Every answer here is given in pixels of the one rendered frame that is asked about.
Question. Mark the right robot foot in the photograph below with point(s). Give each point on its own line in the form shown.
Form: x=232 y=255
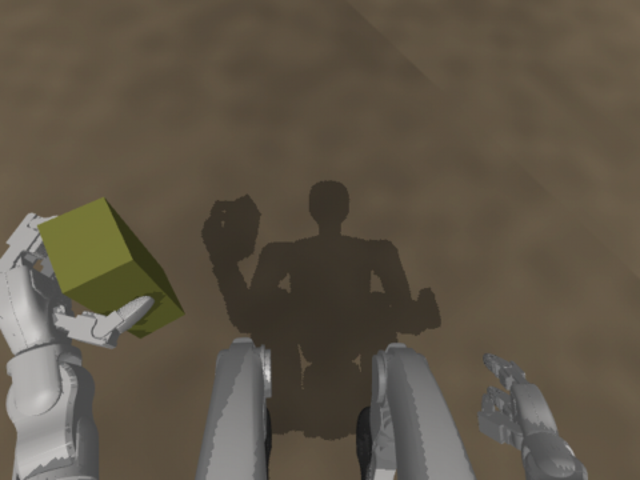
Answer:
x=364 y=442

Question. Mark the carton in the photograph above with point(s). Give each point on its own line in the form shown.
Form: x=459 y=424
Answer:
x=101 y=264

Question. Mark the left robot arm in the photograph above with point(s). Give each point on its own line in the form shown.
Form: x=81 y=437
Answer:
x=50 y=404

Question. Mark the right robot arm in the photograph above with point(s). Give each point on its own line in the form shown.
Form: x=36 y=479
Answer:
x=546 y=456

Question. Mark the left robot hand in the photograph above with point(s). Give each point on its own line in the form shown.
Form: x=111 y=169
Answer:
x=33 y=310

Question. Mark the right robot hand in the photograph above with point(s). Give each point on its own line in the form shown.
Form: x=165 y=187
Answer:
x=522 y=413

